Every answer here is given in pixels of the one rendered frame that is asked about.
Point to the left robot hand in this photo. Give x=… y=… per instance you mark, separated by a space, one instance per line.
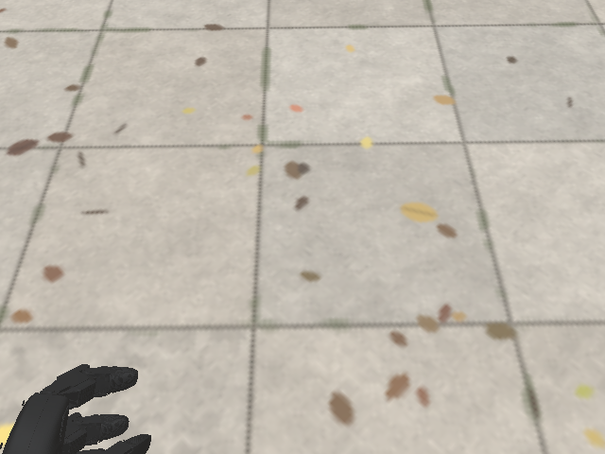
x=44 y=427

